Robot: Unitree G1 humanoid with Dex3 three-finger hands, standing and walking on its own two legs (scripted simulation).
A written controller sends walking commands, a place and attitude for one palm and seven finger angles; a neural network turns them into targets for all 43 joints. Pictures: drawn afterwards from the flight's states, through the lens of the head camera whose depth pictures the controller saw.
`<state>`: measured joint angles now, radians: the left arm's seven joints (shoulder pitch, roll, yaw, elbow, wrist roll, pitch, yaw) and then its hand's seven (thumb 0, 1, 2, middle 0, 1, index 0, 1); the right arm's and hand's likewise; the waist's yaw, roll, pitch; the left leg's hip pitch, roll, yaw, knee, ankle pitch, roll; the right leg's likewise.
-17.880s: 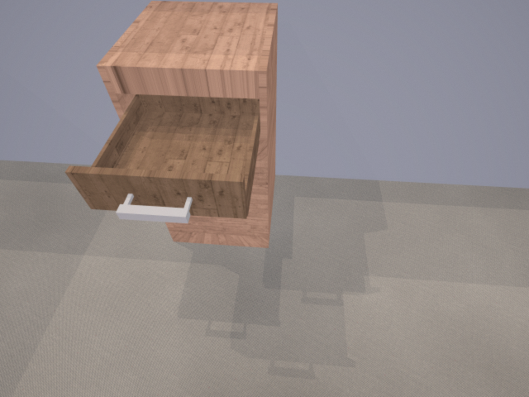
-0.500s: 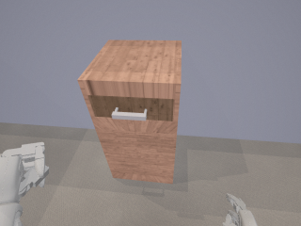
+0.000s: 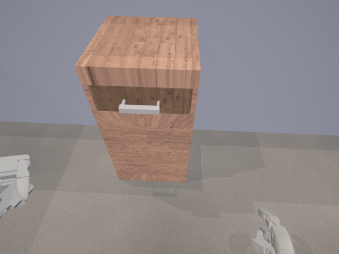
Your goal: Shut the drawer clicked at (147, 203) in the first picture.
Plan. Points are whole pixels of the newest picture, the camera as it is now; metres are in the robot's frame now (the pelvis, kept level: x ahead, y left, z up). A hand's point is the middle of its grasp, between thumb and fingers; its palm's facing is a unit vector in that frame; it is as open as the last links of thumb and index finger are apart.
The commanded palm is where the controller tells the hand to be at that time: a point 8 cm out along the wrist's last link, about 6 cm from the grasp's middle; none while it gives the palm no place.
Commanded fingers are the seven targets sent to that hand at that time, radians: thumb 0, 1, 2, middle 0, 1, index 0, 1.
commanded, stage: step back with the hand held close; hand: left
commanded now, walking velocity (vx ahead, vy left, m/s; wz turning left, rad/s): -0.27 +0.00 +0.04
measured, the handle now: (140, 105) +0.64 +0.16 -0.07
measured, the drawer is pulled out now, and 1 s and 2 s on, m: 0.00 0.00 0.00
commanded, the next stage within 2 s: stop stepping back and stand still in 0.62 s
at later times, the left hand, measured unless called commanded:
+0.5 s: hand out of the picture +0.12 +0.26 +0.17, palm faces +0.40 -0.76 -0.51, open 3.3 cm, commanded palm +0.06 +0.29 +0.18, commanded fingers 0.00 0.90 0.90 -1.40 -1.60 -1.40 -1.60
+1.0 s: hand out of the picture -0.01 +0.22 +0.14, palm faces +0.42 -0.82 -0.40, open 3.2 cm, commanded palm -0.07 +0.25 +0.18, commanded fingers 0.00 0.90 0.90 -1.40 -1.60 -1.40 -1.60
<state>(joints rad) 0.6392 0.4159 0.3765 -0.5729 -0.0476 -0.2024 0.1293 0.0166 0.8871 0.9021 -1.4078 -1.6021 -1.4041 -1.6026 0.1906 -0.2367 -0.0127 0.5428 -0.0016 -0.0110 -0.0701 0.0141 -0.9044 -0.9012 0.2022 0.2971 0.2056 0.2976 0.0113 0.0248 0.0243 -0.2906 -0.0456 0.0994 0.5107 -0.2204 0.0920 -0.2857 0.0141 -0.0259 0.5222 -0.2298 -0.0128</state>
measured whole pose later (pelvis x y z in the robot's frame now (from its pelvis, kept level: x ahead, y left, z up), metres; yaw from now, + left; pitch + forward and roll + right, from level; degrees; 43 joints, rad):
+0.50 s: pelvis -0.07 +0.00 +0.00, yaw +2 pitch +7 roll -3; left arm 0.63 0.42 0.46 -0.62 -0.03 -0.28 0.15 0.01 0.89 0.90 -1.41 -1.60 -1.41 -1.60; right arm 0.20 -0.20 0.00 0.59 -0.03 -0.09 -0.06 0.01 -0.90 -0.90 0.21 0.30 0.21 0.30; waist 0.01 0.00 -0.03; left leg -0.53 -0.03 0.06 0.46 -0.06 0.10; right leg -0.13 0.07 0.04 0.59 -0.41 -0.02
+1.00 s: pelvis -0.21 -0.03 -0.01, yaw -2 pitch +0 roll +1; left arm 0.57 0.33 0.36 -0.43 -0.05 -0.16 0.16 0.01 0.89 0.90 -1.41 -1.60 -1.41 -1.60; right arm 0.24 -0.26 -0.01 0.61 0.02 -0.05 -0.08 0.01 -0.90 -0.90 0.20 0.30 0.20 0.30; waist 0.00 -0.01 -0.04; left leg -0.38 -0.05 0.09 0.56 -0.17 0.07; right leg -0.15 0.02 0.00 0.64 -0.46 0.03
